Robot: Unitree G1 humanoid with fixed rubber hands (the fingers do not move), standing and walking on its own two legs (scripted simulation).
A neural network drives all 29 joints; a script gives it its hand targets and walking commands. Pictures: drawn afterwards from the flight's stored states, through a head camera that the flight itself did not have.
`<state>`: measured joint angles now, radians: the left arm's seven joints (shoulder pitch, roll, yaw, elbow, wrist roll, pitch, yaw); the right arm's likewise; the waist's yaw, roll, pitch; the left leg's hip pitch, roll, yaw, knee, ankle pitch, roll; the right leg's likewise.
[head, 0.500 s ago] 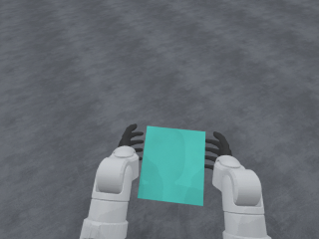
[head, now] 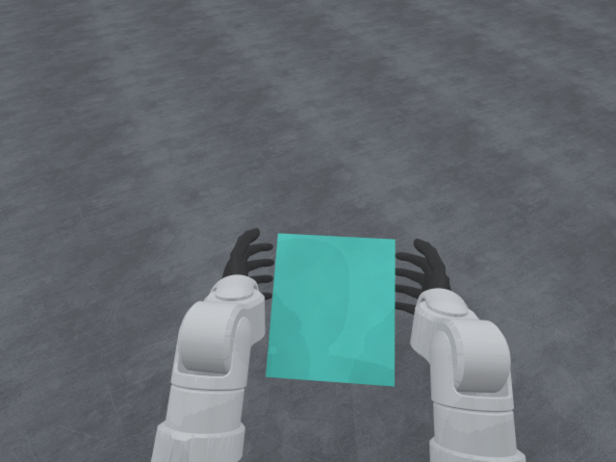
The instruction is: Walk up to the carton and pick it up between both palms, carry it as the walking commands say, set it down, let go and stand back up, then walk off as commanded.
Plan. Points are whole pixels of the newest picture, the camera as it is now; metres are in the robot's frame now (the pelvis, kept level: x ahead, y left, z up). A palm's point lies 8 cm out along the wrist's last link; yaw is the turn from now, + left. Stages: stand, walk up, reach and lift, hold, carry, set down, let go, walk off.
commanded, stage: carry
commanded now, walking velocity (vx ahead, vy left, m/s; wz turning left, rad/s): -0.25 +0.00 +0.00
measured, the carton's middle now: (330, 310) +0.35 -0.01 -0.01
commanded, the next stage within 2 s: none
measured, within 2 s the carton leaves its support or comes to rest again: neither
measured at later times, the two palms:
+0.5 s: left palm (263, 236) +0.40 +0.09 +0.09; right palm (432, 248) +0.40 -0.14 +0.08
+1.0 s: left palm (287, 263) +0.37 +0.05 +0.07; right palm (462, 275) +0.36 -0.17 +0.07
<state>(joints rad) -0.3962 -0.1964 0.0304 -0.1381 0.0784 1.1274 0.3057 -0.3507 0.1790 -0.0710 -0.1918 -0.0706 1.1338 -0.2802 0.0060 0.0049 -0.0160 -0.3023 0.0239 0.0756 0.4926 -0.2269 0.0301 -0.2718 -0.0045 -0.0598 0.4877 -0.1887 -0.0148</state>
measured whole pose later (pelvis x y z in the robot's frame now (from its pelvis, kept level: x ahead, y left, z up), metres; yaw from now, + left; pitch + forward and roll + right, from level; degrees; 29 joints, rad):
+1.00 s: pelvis +0.06 -0.06 -0.02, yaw +1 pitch +2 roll +0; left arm -0.39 -0.19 0.03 -0.12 0.10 1.12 0.28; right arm -0.35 0.18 -0.07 -0.17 -0.07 1.15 -0.28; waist 0.01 0.01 0.01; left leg -0.40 0.06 0.08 0.72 -0.32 0.00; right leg -0.35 -0.02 -0.05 0.66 -0.32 -0.01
